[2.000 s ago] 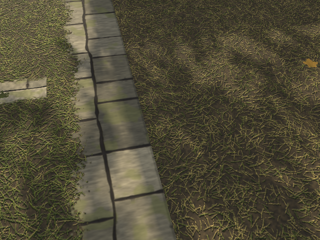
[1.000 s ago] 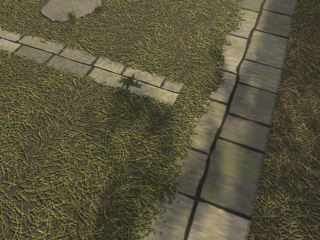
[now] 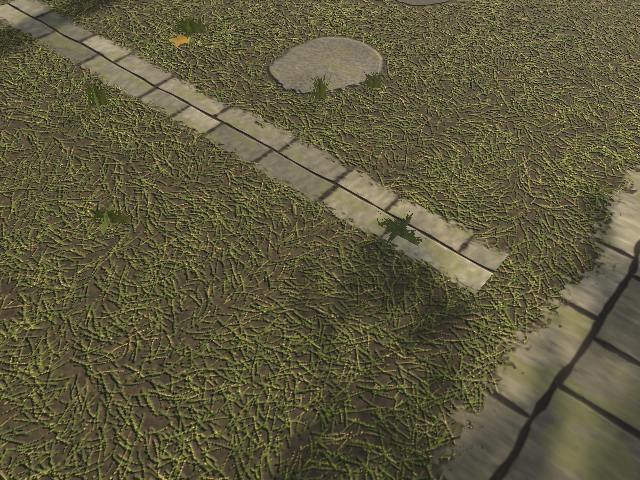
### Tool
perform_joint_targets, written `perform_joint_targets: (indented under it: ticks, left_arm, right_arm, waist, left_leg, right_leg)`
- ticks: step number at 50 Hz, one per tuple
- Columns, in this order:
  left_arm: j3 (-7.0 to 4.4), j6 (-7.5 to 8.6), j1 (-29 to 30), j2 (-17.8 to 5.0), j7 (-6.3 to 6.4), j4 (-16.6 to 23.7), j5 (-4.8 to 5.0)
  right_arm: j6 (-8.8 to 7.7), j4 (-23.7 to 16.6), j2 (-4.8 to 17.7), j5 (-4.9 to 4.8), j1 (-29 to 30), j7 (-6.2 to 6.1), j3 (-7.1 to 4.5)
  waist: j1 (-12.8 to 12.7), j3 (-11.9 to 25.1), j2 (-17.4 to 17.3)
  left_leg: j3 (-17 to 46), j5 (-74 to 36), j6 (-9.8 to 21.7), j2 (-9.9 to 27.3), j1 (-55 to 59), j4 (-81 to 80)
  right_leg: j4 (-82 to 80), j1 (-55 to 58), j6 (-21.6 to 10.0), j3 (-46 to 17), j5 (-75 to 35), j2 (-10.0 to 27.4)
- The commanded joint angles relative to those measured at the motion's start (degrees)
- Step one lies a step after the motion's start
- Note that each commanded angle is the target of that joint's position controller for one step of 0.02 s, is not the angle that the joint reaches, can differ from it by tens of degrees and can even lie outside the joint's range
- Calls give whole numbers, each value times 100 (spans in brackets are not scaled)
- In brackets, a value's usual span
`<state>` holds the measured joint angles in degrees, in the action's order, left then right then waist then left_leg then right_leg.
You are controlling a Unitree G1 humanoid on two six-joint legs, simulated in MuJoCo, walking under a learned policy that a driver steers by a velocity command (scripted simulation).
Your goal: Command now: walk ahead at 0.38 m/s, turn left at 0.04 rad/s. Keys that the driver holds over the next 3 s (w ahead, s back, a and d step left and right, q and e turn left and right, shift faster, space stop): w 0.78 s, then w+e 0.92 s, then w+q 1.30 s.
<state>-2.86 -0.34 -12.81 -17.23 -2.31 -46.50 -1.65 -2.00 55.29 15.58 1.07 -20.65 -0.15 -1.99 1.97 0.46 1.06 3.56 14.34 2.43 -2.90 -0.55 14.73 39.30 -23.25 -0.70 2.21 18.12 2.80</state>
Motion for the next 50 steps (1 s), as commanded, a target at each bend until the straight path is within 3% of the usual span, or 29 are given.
perform_joint_targets:
  ticks: [1, 3, 4, 5, 6, 7, 8, 11, 14, 19, 23, 26, 28, 29, 30, 31, 32, 33, 34, 36, 38, 41, 45, 50]
  left_arm:
    - [-71, 134, 268, -325, 32, 420, 35]
    - [-135, 215, -667, -409, 116, 74, 6]
    - [-234, 303, -1441, -718, 200, -128, -37]
    - [-402, 349, -2089, -1530, 232, -201, -49]
    - [-328, 313, -1883, -1242, 202, -259, -1]
    - [-237, 313, -1184, -925, 166, -74, 36]
    - [-172, 351, -751, -649, 132, 34, 45]
    - [-69, 495, -771, -379, 156, -79, 59]
    - [-45, 558, -1253, -314, 153, -372, 106]
    - [21, 560, -1626, -180, 181, -685, 101]
    - [23, 572, -1783, -255, 227, -899, 75]
    - [15, 560, -1590, -320, 269, -991, 61]
    - [-11, 512, -1429, -421, 286, -1018, 32]
    - [-1, 486, -1390, -419, 280, -1003, 57]
    - [72, 484, -1524, -156, 268, -828, 74]
    - [135, 462, -2231, 354, 207, -836, 229]
    - [-13, 435, -1575, -274, 258, -808, 102]
    - [-36, 486, -1103, -281, 227, -651, 113]
    - [-22, 509, -924, -184, 214, -641, 111]
    - [1, 373, -1041, 2, 149, -712, -27]
    - [9, 266, -960, 131, 79, -687, -50]
    - [1, 177, -330, 109, 30, -498, -30]
    - [34, 209, 513, 144, 14, -228, 61]
    - [141, 245, 1344, 260, 5, 58, 39]
  right_arm:
    - [-127, -292, 993, -21, 341, 22, -226]
    - [-131, -282, 889, -9, 403, 21, -201]
    - [-169, -336, 595, 32, 452, 38, -106]
    - [-218, -627, 94, -35, 527, 68, 30]
    - [-188, -566, 612, 92, 496, 65, -100]
    - [-181, -507, 697, 95, 471, 117, -141]
    - [-187, -416, 649, 74, 428, 189, -126]
    - [-107, -271, 425, 141, 430, 260, -71]
    - [-37, -386, 320, 118, 883, 281, -36]
    - [-27, -774, 123, 110, 2056, 298, 70]
    - [-53, -986, 74, 60, 2606, 283, 132]
    - [-92, -968, 212, 52, 2317, 211, 74]
    - [-155, -595, 436, 50, 1132, 116, -52]
    - [-208, -305, 606, 110, 199, 53, -143]
    - [-226, -173, 1105, 248, -727, -22, -282]
    - [-174, -188, 1354, 234, -624, -9, -348]
    - [-142, -240, 1018, -1, -72, 33, -317]
    - [-166, -323, 680, -49, 466, 42, -227]
    - [-222, -309, 422, -19, 687, 64, -166]
    - [-310, -158, 153, -26, 683, 32, -80]
    - [-410, -1, 189, -55, 401, 29, -77]
    - [-457, 132, 371, -53, 104, 15, -113]
    - [-451, 226, 280, -31, -208, -8, -61]
    - [-438, 399, 239, 1, -662, -110, -9]
  waist:
    - [-185, -687, -708]
    - [-638, -519, -284]
    - [-995, -187, 427]
    - [-1141, 231, 1954]
    - [-824, -125, 1169]
    - [-437, -586, 583]
    - [-260, -680, 313]
    - [-172, -454, 377]
    - [-221, -469, 335]
    - [-414, -700, 301]
    - [-496, -779, 359]
    - [-239, -611, 387]
    - [250, 60, 414]
    - [632, 549, 291]
    - [809, 1303, -415]
    - [312, 1778, -1505]
    - [304, 1052, -503]
    - [114, 280, -425]
    - [-46, -50, -231]
    - [-353, -183, -338]
    - [-430, -205, -356]
    - [-366, -455, -339]
    - [-161, -629, -347]
    - [105, -708, -365]
  left_leg:
    - [1146, 1088, 987, 1458, -1302, -600]
    - [853, 841, 797, 1147, -2063, 255]
    - [345, 479, 601, 680, -2530, 1687]
    - [-490, 1389, 312, -143, -3641, 3693]
    - [80, 1555, 406, -51, -3893, 4627]
    - [191, 995, 488, 306, -3952, 4886]
    - [127, 514, 457, 512, -3763, 4788]
    - [-195, -255, 240, 705, -3440, 4623]
    - [-400, -595, 79, 764, -3871, 4507]
    - [-731, -1117, -116, 668, -4054, 3231]
    - [-935, -1338, 38, 465, -3469, 2117]
    - [-945, -1008, 344, 262, -2822, 1764]
    - [-998, -649, 584, -69, -1533, 1510]
    - [-812, -744, 748, 102, -247, 1258]
    - [830, 103, 1027, 1560, 1110, 1206]
    - [3730, 542, 1856, 2837, 2156, 377]
    - [3429, 962, 1616, 2440, 1506, 65]
    - [2427, 596, 1433, 2223, 615, -100]
    - [1840, -193, 1292, 1958, -27, -288]
    - [1027, -972, 1027, 1553, -732, -486]
    - [704, -1480, 1031, 1440, -861, -617]
    - [230, -1570, 951, 1350, -786, -888]
    - [-399, -2197, 636, 1182, -536, -924]
    - [-886, -3216, 489, 1347, 247, -741]
  right_leg:
    - [-615, 616, -148, 175, -256, -106]
    - [-1156, 2107, -201, 250, -252, -343]
    - [-1721, 2993, -318, -599, 461, 258]
    - [-2990, 3582, -838, -3268, 2551, 1831]
    - [-3397, 2852, -1087, -4244, 3198, 2068]
    - [-3291, 2344, -1047, -3619, 2945, 1876]
    - [-3269, 2030, -947, -2942, 2126, 1554]
    - [-3277, 2021, -777, -1601, -152, 966]
    - [-3223, 2295, -861, -1101, -1617, 879]
    - [-3221, 2323, -925, -584, -2789, 702]
    - [-3190, 2448, -926, -447, -3376, 821]
    - [-2680, 2817, -847, -356, -4783, 984]
    - [-1272, 2933, -705, -218, -5984, 899]
    - [-75, 2327, -615, -63, -5321, 709]
    - [1760, 1181, -548, 174, -2990, 358]
    - [3626, -802, -369, -74, 1378, -755]
    - [3802, -1298, -496, -653, 885, -391]
    - [3513, -1317, -525, -604, 262, -139]
    - [3214, -1066, -510, -561, -39, 36]
    - [2766, -502, -381, -524, -198, 222]
    - [2544, -467, -268, -403, -272, 248]
    - [2107, -1081, -143, -298, -833, 339]
    - [1099, -1417, -126, -251, -1668, 182]
    - [-59, -1364, -302, 254, -1985, -9]
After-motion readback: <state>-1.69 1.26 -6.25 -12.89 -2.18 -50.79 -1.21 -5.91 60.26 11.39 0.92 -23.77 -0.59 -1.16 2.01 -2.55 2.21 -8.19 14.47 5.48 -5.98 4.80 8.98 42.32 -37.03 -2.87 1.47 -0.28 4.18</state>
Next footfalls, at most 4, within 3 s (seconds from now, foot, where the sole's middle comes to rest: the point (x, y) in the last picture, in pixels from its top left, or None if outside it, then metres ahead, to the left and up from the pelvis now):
0.08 right None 0.12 -0.12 -0.78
0.58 left None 0.45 0.05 -0.78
1.14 right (371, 390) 0.74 -0.11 -0.78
1.66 left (338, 274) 1.09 -0.05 -0.78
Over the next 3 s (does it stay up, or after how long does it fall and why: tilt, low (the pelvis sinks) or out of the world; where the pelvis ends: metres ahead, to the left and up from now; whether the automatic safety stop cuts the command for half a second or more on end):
stays up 1.52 -0.24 0.00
